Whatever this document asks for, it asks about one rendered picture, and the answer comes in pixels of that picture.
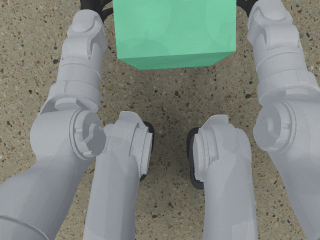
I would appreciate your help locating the right robot upper arm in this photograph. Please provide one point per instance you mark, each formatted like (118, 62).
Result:
(290, 133)

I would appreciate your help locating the carton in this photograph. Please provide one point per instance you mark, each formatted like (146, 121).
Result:
(171, 34)

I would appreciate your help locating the robot right shin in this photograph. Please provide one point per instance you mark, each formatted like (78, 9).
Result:
(243, 139)

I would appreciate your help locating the right robot hand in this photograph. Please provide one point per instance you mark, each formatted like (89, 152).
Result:
(246, 5)

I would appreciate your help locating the left robot hand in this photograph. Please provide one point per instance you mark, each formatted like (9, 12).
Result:
(97, 6)

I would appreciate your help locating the robot left forearm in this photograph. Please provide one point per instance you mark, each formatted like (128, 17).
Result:
(80, 67)

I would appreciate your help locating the left robot upper arm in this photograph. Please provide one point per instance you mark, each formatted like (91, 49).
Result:
(35, 202)

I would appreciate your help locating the robot right forearm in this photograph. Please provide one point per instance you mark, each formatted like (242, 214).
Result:
(278, 55)

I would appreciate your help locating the robot right thigh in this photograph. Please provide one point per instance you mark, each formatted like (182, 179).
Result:
(230, 209)

